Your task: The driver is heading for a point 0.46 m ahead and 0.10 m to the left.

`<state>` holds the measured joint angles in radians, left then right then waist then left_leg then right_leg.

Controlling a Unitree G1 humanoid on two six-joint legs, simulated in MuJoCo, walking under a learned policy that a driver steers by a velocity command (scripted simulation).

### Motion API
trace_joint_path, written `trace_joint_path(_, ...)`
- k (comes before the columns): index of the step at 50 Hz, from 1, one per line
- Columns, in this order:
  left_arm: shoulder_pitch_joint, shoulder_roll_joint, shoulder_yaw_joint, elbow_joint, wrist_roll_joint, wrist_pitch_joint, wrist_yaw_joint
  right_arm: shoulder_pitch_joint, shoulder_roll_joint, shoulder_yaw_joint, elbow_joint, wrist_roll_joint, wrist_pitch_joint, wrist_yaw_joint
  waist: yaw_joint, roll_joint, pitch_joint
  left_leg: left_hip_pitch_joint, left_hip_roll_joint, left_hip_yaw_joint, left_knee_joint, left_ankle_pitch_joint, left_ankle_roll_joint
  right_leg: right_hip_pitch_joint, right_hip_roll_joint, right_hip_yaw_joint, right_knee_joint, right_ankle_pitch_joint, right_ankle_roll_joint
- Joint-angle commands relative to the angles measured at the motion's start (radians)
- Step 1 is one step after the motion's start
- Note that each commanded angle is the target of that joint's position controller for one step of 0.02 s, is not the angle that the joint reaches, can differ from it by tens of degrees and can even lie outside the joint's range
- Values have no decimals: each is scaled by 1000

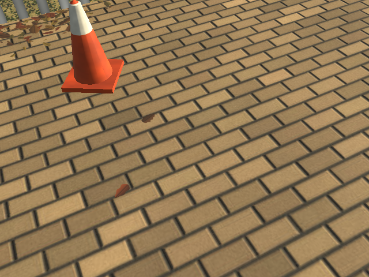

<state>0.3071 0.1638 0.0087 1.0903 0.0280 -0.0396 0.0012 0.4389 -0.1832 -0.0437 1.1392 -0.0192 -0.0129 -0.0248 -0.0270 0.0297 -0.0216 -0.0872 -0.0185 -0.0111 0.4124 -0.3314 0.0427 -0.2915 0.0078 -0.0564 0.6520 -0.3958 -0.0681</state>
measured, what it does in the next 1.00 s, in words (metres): walks ahead: left foot, then right foot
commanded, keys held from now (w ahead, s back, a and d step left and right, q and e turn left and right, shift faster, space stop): no key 0.44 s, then q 0.56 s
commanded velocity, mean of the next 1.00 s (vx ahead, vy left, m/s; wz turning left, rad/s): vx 0.08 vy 0.00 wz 0.21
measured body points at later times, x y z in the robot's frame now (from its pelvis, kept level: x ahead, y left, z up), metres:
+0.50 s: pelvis +0.13 -0.02 -0.01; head +0.16 -0.01 +0.44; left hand +0.07 +0.18 -0.17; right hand +0.19 -0.24 -0.16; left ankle +0.18 +0.06 -0.74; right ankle +0.02 -0.10 -0.73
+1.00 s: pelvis +0.15 -0.01 -0.01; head +0.19 +0.01 +0.43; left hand +0.10 +0.25 -0.16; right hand +0.32 -0.22 -0.15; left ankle +0.15 +0.08 -0.73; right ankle +0.09 -0.11 -0.74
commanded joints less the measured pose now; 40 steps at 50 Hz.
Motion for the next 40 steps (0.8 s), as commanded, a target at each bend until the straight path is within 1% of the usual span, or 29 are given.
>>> trace_joint_path(1,143,20,17,6,-15,-30,-1,-71,-111,-20,-55,8,-22,2,105,30,173,-321,165,-170,-105,-175,127,232,45,-40,-206,115,-6)
trace_joint_path(2,225,52,29,27,-7,-37,11,-70,-64,-6,-62,1,-33,3,130,-60,146,-387,102,-80,69,-78,91,355,-31,77,-288,100,-6)
trace_joint_path(3,336,161,53,33,-3,-41,23,-66,14,18,-94,5,-42,9,150,-286,78,-516,-21,70,386,-145,33,453,-282,456,-450,-15,-63)
trace_joint_path(4,371,191,60,58,-11,-25,23,-61,-47,2,-103,-13,-38,10,130,-278,115,-571,-23,65,567,-263,29,381,-396,618,-469,163,-140)
trace_joint_path(5,273,134,45,28,-9,-25,21,-63,-49,1,-92,-22,-34,13,69,-126,165,-564,33,15,659,-199,30,311,-368,533,-431,311,-151)
trace_joint_path(6,200,108,37,1,-10,-31,18,-64,-14,10,-85,-18,-36,16,45,-78,168,-538,54,6,669,-133,22,264,-332,424,-417,484,-146)
trace_joint_path(7,154,89,28,-16,-8,-36,19,-63,-7,12,-79,-11,-38,17,21,-62,144,-496,70,6,645,-77,12,253,-290,328,-417,625,-124)
trace_joint_path(8,143,66,17,-18,-8,-42,23,-68,-20,8,-78,-11,-33,20,10,-71,120,-463,73,18,619,-44,2,255,-261,256,-407,770,-109)
trace_joint_path(10,147,37,-3,-7,-6,-50,31,-60,-17,9,-71,-3,-19,20,-10,-98,74,-401,52,39,561,12,-14,264,-209,146,-364,1006,-84)
trace_joint_path(12,167,41,-14,7,-7,-49,41,-94,-6,15,-78,9,-6,14,-10,-127,63,-373,32,58,460,46,-20,271,-187,94,-338,1105,-65)
trace_joint_path(14,183,50,-19,17,-7,-41,48,-151,-1,23,-91,12,0,4,6,-148,67,-340,13,79,350,66,-16,262,-176,71,-314,1132,-55)
trace_joint_path(18,203,46,-25,33,-9,-25,52,-180,-9,29,-89,17,1,-8,21,-161,64,-239,2,95,209,109,9,241,-192,92,-259,1074,-63)
trace_joint_path(20,175,54,-23,33,-16,-22,48,-136,-5,32,-72,12,-10,-12,-19,-113,66,-100,20,78,53,277,28,187,-185,93,-205,985,-41)
trace_joint_path(21,186,61,-20,28,-16,-26,45,-83,-49,23,-57,7,-20,-16,-25,-74,29,23,84,11,50,509,41,135,-155,89,-162,849,-15)
trace_joint_path(22,259,46,-18,32,-19,-25,45,-26,-104,11,-43,-1,-29,-15,1,1,-27,142,190,-81,113,843,95,68,-105,66,-105,536,3)
trace_joint_path(23,316,7,-19,65,-31,-5,50,-10,-71,19,-33,4,-24,-14,-5,84,-70,163,279,-178,119,986,199,41,-45,34,-42,174,23)
trace_joint_path(24,277,15,-11,61,-26,13,55,-37,-36,30,-39,7,-17,-12,-5,126,-40,85,321,-258,49,919,234,47,-11,19,-11,-54,27)
trace_joint_path(25,233,21,-4,42,-15,21,57,-96,-45,29,-58,5,-10,-12,12,127,15,3,310,-278,7,805,238,46,0,23,-14,-116,29)
trace_joint_path(27,163,24,6,10,-10,32,59,-167,-84,17,-94,-3,5,-20,34,98,58,-91,273,-289,-28,636,216,44,16,22,-39,-96,33)
trace_joint_path(29,165,14,9,-4,-16,36,63,-208,-123,-1,-127,5,15,-22,56,82,29,-148,241,-289,-50,460,186,78,27,20,-67,-18,34)
trace_joint_path(31,172,24,15,-19,-13,35,68,-242,-133,-17,-159,12,24,-16,68,58,20,-226,209,-277,-52,315,155,119,18,24,-109,44,29)
trace_joint_path(32,170,41,21,-32,-8,34,72,-261,-123,-20,-177,14,29,-11,73,30,33,-290,181,-256,-35,233,130,135,-11,48,-151,50,18)
trace_joint_path(33,167,68,30,-43,-3,34,76,-285,-98,-19,-198,13,32,-5,75,-34,72,-363,130,-199,27,174,98,142,-69,99,-213,40,-4)
trace_joint_path(34,176,109,45,-47,0,35,82,-305,-57,-12,-220,17,32,-1,77,-135,88,-455,43,-104,160,93,57,195,-166,195,-297,132,-49)
trace_joint_path(35,159,154,60,-52,4,37,86,-290,-35,-9,-227,12,34,-3,68,-227,111,-504,-49,29,332,-32,22,203,-325,295,-363,359,-125)
trace_joint_path(36,125,139,59,-77,3,35,91,-271,-52,-20,-220,-6,38,-5,61,-192,110,-526,-25,57,533,-222,14,196,-404,304,-356,580,-197)
trace_joint_path(37,107,122,55,-96,1,32,93,-251,-61,-28,-212,-12,41,-2,43,-93,96,-526,4,37,641,-238,8,200,-398,257,-338,707,-222)
trace_joint_path(38,75,127,56,-110,1,29,94,-235,-51,-30,-208,-13,44,1,20,-55,93,-524,24,23,676,-207,0,206,-370,199,-323,757,-209)
trace_joint_path(40,25,136,58,-132,4,25,92,-246,-48,-32,-221,-12,48,8,4,-91,94,-541,32,39,625,-129,-19,257,-299,93,-298,798,-151)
